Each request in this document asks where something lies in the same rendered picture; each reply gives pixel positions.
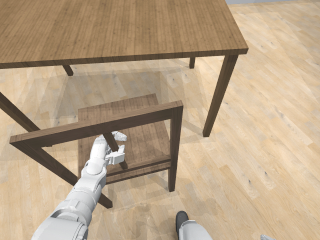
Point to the robot left forearm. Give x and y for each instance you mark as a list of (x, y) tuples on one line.
[(84, 196)]

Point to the right robot thigh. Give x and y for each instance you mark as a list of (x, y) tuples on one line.
[(193, 231)]

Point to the left robot hand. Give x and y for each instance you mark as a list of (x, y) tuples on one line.
[(102, 150)]

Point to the chair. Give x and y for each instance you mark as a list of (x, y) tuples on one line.
[(148, 148)]

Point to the table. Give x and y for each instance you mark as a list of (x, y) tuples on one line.
[(41, 33)]

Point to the left robot upper arm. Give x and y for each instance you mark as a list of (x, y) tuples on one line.
[(62, 229)]

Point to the robot right shin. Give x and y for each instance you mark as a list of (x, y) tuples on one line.
[(188, 222)]

